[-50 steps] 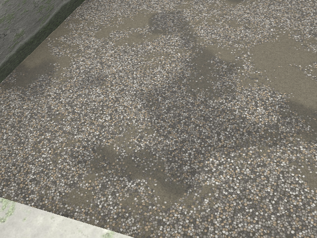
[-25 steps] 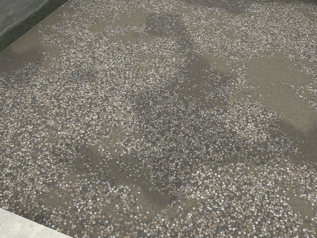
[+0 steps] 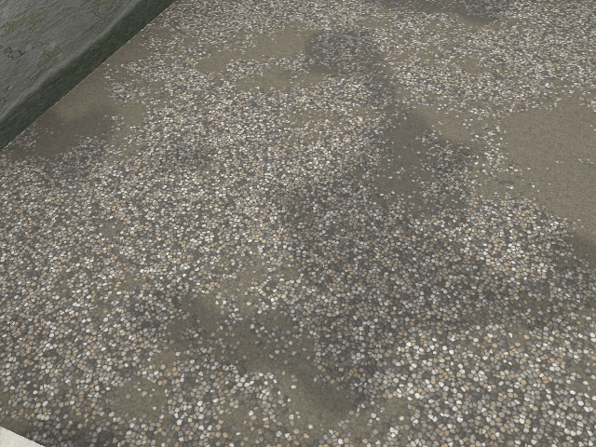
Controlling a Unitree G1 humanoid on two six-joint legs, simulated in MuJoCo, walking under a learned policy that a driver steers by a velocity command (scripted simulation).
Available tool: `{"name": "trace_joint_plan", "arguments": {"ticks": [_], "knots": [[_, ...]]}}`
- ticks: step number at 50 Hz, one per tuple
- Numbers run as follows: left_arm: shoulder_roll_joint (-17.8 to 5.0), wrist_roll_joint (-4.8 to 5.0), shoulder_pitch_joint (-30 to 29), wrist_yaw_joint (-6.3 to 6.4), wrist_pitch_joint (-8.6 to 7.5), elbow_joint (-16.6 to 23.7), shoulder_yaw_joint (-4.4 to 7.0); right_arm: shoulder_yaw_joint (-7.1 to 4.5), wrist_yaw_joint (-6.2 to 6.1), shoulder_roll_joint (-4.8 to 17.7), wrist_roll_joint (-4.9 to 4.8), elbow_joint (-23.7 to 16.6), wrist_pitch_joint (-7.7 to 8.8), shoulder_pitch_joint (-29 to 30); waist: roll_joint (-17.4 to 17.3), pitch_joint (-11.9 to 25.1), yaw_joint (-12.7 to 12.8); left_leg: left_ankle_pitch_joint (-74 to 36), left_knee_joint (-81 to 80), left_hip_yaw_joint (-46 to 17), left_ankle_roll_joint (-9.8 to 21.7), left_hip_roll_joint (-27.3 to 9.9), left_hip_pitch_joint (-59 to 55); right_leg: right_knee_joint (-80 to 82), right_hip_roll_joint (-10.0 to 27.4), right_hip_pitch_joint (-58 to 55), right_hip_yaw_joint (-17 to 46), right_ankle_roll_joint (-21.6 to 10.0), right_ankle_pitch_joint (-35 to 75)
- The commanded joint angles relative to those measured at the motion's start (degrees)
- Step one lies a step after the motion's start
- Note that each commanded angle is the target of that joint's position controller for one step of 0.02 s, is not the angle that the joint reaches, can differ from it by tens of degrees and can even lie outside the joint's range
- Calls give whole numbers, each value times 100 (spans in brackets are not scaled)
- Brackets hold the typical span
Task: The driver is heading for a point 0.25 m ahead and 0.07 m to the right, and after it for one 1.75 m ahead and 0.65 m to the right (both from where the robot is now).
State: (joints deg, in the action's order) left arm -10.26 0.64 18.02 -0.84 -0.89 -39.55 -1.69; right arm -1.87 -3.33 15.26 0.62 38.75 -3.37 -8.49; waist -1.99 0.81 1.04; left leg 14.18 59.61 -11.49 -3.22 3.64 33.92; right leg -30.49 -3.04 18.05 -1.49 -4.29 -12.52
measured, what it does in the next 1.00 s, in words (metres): steps on the spot, turning right: left foot, then right foot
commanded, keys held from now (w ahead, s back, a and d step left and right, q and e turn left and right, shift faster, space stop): w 0.14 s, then e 0.86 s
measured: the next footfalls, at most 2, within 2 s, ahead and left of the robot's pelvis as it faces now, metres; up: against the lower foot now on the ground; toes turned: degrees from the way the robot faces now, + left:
left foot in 0.16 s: +0.11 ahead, +0.14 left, +0.00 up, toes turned -4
right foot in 0.98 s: +0.05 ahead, -0.07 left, +0.00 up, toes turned -23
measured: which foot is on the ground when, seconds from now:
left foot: up 0.00-0.14, down 0.16-0.98, up 1.00-1.00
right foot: down 0.00-0.72, up 0.74-0.96, down 0.98-1.00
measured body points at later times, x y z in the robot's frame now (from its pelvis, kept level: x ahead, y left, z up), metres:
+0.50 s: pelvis +0.05 +0.05 -0.01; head +0.06 +0.04 +0.44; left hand +0.23 +0.27 -0.10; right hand +0.18 -0.21 -0.11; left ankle +0.08 +0.14 -0.73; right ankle +0.04 -0.08 -0.73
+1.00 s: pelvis +0.02 +0.04 -0.02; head +0.03 +0.01 +0.42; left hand +0.29 +0.22 -0.09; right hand +0.07 -0.25 -0.14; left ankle +0.07 +0.14 -0.73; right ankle +0.02 -0.05 -0.74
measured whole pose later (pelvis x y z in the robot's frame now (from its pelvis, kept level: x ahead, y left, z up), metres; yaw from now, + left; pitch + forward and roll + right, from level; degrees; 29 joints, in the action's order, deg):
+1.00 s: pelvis +0.02 +0.04 -0.02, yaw -25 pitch +0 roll +2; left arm -16.0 -0.7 8.9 -0.7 7.6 -31.7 2.0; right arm -0.8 -0.1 14.8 1.9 36.8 -3.7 -10.0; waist -1.0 -2.5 2.1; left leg 25.3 44.8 13.6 -0.2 -5.5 20.0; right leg -43.3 -1.8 23.5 1.9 -2.8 -18.2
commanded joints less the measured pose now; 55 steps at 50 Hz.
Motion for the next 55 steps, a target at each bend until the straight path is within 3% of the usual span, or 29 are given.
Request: {"name": "trace_joint_plan", "arguments": {"ticks": [1,4,6,8,9,10,12,13,14,17,22,23,31,32,34,36,37,38,39,40,42,46,48,49,50,51,52,53,55], "knots": [[-766,6,-475,-21,-77,579,181,71,35,50,-16,-361,-44,109,637,268,-187,-422,-1308,494,-41,-268,-791,1208,1164,106,1063,-470,1410],[-837,-98,-532,-55,104,671,203,174,130,20,-30,-548,-92,667,943,267,45,108,-1968,896,-13,-287,-1277,1388,1107,34,1351,-469,-18],[-786,-116,-707,-62,259,777,202,240,138,-7,-13,-586,-54,694,835,167,-19,118,-2768,1105,98,-342,-1673,1319,1083,62,1504,-499,-1018],[-764,-29,-590,33,350,722,218,285,95,-76,203,-517,-32,378,603,226,-139,181,-2924,1179,347,-343,-2279,905,952,144,1650,-397,-813],[-558,5,-536,53,336,743,161,263,83,46,205,-510,12,338,190,322,-103,94,-2871,943,452,-472,-2443,688,761,314,1427,-302,-855],[-549,-31,-513,34,343,748,162,196,130,289,57,-479,29,402,-180,190,-131,656,-3125,630,590,-620,-2148,477,315,381,954,-110,-1454],[-489,-52,-728,19,376,783,177,192,151,442,-20,-562,47,427,-838,-119,-177,1102,-3903,-128,856,-1159,-1893,-357,-84,481,466,150,-1302],[-539,-62,-751,8,398,779,202,192,129,436,-29,-606,42,427,-839,-162,-170,1041,-4070,-357,979,-1357,-1920,-528,-97,531,413,212,-1226],[-477,-91,-657,22,383,802,166,253,113,289,3,-579,77,352,-760,-267,-129,437,-4107,-356,1048,-1481,-1776,-364,21,399,495,235,-1105],[-518,-108,-574,61,332,779,200,189,81,326,7,-649,129,569,-546,36,-19,-1107,-3803,158,878,-1268,-2039,-257,60,5,621,223,-710],[-678,-70,-615,106,450,863,272,46,82,412,58,-611,46,297,-69,373,-109,-1949,-3132,838,777,-1076,-2555,-524,94,153,856,149,-54],[-674,-110,-560,131,485,880,275,56,107,301,57,-674,21,322,-33,510,-103,-2168,-2963,932,765,-1072,-2719,-544,129,212,943,169,154],[-1324,-120,-664,67,652,1147,500,-41,220,404,103,-942,-41,697,1036,247,204,351,-1792,1674,334,-191,-1838,12,544,448,2757,-455,1592],[-1439,-144,-801,67,663,1170,532,-22,230,357,84,-950,-20,535,1220,256,73,639,-1830,1596,291,-113,-1658,106,595,277,2960,-555,1639],[-1426,-148,-1024,61,703,1258,543,6,230,323,115,-836,25,265,1087,370,-63,642,-2171,1481,337,-148,-1995,119,538,426,3035,-455,1291],[-1091,-33,-1282,119,742,1415,496,-7,224,413,170,-717,93,-33,152,554,-233,-1244,-2520,1126,610,-857,-3527,-440,134,1593,2359,68,-351],[-907,-34,-1168,150,736,1446,469,-43,230,573,182,-649,99,-268,-713,711,-311,-2845,-2790,565,973,-1760,-3994,-1388,-273,1957,1528,319,-1567],[-1083,-195,-1111,173,743,1368,531,-60,233,701,133,-645,89,-561,-718,594,-435,-4101,-2936,22,1445,-2476,-3796,-2412,-419,2172,864,416,-2329],[-1249,-218,-1268,150,732,1306,612,-48,207,697,129,-650,89,-727,-293,453,-479,-4838,-2975,48,1706,-2589,-3417,-3272,-268,2230,704,486,-2289],[-1222,-124,-1279,117,714,1240,632,-20,174,641,156,-668,105,-547,-256,382,-309,-4795,-3121,274,1798,-2558,-3007,-3778,-142,2091,623,562,-2134],[-1099,-56,-1133,37,776,1211,581,3,145,607,166,-703,170,42,-559,206,123,-3689,-3359,873,1535,-2198,-2329,-3538,161,1665,610,646,-1682],[-1017,-86,-891,-16,895,1098,514,-22,239,563,217,-689,200,368,-663,307,254,-2153,-3078,1600,1140,-1848,-1916,-1960,218,580,263,424,-1562],[-889,-125,-455,8,870,942,469,-101,300,673,136,-663,111,457,-423,539,430,-1133,-2556,1829,896,-1741,-1695,-856,56,-292,-29,178,-911],[-868,-172,-47,26,817,834,458,-159,343,731,98,-639,27,452,34,613,590,-111,-1861,2019,609,-1428,-1145,-130,37,-1050,366,-81,-593],[-1433,-203,37,64,745,1010,554,-91,400,525,29,-932,-98,634,1871,371,724,2359,-212,2443,93,-505,540,726,1371,-1481,2834,-700,1079],[-1994,-128,285,88,684,1014,776,-106,372,685,86,-1184,-164,1078,1980,444,989,3095,665,1338,-75,53,1161,1157,1983,-1078,4342,-1344,1936],[-1960,-173,176,163,608,943,784,-113,330,636,-37,-1116,-167,961,1818,490,675,2648,1240,847,-151,0,1168,1165,1978,-913,4167,-1577,1581],[-1759,-153,-230,239,584,970,738,-121,253,663,-62,-1036,-117,890,1492,308,365,1938,1475,765,-160,-61,1254,1108,1775,-662,3719,-1449,1074],[-1396,-52,-818,336,519,1074,606,-155,135,727,85,-880,-152,785,1003,329,-31,919,1243,707,-147,-183,695,1207,1273,-151,2977,-1083,720]]}}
